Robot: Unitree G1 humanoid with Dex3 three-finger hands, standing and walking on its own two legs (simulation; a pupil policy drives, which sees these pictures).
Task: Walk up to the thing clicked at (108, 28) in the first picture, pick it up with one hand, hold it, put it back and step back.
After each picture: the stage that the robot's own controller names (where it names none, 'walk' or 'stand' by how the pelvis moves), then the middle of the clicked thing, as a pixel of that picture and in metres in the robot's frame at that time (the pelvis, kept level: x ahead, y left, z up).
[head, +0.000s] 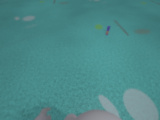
stand; (107, 30) +2.25 -0.45 -0.65
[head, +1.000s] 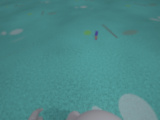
walk; (96, 35) +2.14 +0.01 -0.63
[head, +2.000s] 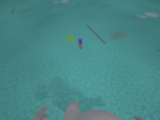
walk; (80, 43) +1.48 +0.29 -0.65
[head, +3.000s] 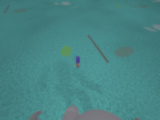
walk; (77, 62) +0.95 +0.23 -0.63
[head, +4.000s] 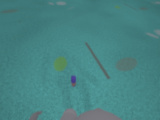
walk; (73, 81) +0.57 +0.17 -0.64
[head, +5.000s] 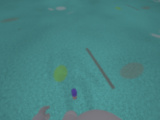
stand; (74, 94) +0.40 +0.17 -0.64
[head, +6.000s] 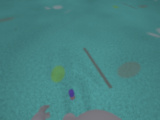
stand; (71, 94) +0.38 +0.20 -0.65
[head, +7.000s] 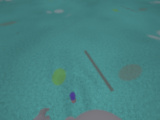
stand; (73, 98) +0.37 +0.19 -0.66
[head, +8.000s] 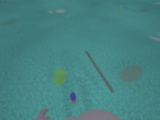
stand; (73, 98) +0.37 +0.18 -0.66
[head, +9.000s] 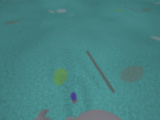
stand; (74, 98) +0.37 +0.17 -0.66
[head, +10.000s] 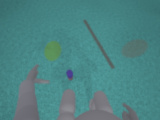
go down; (70, 75) +0.42 +0.16 -0.50
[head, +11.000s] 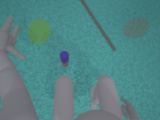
go down; (64, 59) +0.48 +0.17 -0.28
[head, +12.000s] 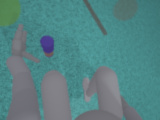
close in; (48, 48) +0.47 +0.20 -0.19
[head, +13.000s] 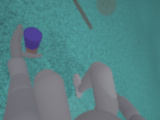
close; (32, 43) +0.47 +0.23 -0.17
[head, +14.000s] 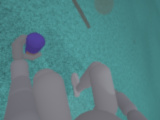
lift; (33, 47) +0.44 +0.22 -0.18
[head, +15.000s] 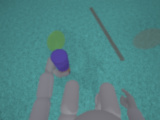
lift; (63, 65) +0.35 +0.17 +0.02
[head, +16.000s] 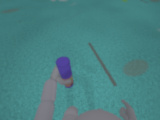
hold; (66, 74) +0.31 +0.16 +0.05
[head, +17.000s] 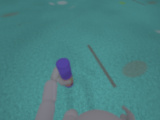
hold; (66, 75) +0.30 +0.16 +0.05
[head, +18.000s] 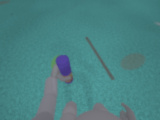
crouch; (66, 71) +0.34 +0.16 +0.02
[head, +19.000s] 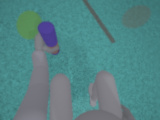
lower; (51, 42) +0.50 +0.18 -0.03
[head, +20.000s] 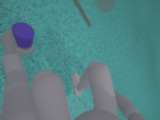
lower; (24, 42) +0.47 +0.24 -0.17
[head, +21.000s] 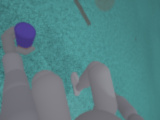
lower; (24, 41) +0.46 +0.24 -0.18
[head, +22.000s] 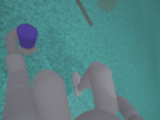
lower; (27, 42) +0.46 +0.24 -0.18
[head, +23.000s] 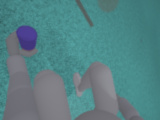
lower; (28, 44) +0.46 +0.24 -0.17
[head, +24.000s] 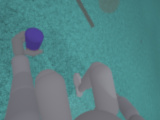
open; (33, 44) +0.46 +0.22 -0.18
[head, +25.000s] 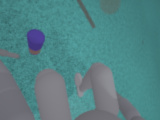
stand; (35, 45) +0.46 +0.22 -0.18
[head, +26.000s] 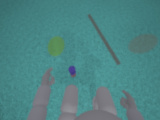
walk; (72, 72) +0.44 +0.16 -0.45
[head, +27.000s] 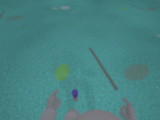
stand; (75, 95) +0.39 +0.14 -0.60
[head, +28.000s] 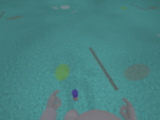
stand; (75, 95) +0.39 +0.15 -0.60
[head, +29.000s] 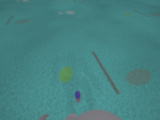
stand; (77, 97) +0.41 +0.13 -0.65
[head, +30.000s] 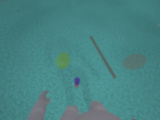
walk; (77, 82) +0.45 +0.10 -0.64
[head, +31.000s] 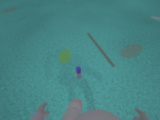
walk; (78, 72) +0.64 +0.18 -0.63
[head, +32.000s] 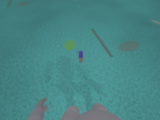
walk; (81, 56) +0.99 +0.15 -0.63
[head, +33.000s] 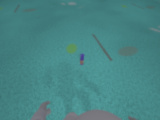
stand; (82, 59) +1.05 +0.14 -0.65
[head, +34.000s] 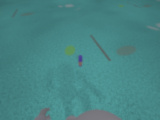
stand; (80, 61) +1.04 +0.17 -0.66
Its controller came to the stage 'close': yes
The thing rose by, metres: 0.70
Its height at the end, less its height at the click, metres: +0.00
